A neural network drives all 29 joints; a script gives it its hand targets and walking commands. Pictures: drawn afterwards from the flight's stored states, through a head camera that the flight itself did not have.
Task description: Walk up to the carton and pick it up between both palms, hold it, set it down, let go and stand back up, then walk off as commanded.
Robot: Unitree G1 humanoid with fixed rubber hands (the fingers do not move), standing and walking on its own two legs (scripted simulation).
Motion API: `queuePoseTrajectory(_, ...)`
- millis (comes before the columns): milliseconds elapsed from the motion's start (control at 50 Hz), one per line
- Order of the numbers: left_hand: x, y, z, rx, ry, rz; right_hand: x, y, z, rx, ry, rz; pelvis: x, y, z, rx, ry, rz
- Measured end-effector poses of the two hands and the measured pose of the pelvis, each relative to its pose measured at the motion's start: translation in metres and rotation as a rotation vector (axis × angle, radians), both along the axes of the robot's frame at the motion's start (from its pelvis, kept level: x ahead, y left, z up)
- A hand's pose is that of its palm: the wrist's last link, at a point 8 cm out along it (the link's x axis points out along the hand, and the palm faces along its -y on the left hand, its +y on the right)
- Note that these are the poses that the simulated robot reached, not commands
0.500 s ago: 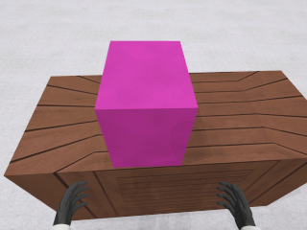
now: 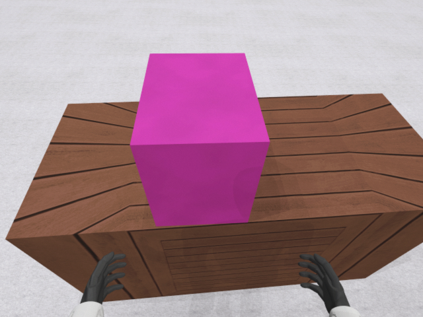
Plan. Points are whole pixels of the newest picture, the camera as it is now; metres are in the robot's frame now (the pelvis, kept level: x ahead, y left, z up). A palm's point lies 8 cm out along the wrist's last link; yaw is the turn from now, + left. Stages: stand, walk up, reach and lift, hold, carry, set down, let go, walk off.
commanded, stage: set down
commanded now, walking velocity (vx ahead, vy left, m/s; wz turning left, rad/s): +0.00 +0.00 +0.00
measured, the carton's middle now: (200, 140) +0.49 +0.05 +0.03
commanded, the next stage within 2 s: let go in 0.46 s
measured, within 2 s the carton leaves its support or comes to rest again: neither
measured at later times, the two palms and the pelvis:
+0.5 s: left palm (98, 296) +0.16 +0.23 -0.08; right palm (333, 306) +0.15 -0.22 -0.08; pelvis +0.01 +0.00 +0.00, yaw +0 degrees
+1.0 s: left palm (98, 297) +0.16 +0.24 -0.09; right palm (339, 313) +0.14 -0.23 -0.09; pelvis +0.01 +0.00 +0.00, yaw +0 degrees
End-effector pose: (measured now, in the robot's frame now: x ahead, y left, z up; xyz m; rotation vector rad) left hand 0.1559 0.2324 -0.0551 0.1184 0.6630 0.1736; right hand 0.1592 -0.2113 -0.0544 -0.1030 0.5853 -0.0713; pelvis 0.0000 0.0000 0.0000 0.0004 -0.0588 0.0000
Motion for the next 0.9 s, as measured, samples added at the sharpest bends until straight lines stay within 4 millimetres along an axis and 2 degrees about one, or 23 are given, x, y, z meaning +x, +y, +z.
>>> queuePoseTrajectory(520, 0.007, 0.002, -0.022, 0.021, 0.148, -0.034, -0.006, -0.009, -0.027, -0.045, 0.125, -0.009, 0.006, 0.004, -0.001, -0.004, 0.015, -0.004)
queuePoseTrajectory(900, 0.012, -0.002, -0.025, 0.022, 0.161, -0.063, -0.01, -0.014, -0.031, -0.057, 0.134, -0.012, 0.01, 0.004, -0.002, -0.005, 0.016, -0.009)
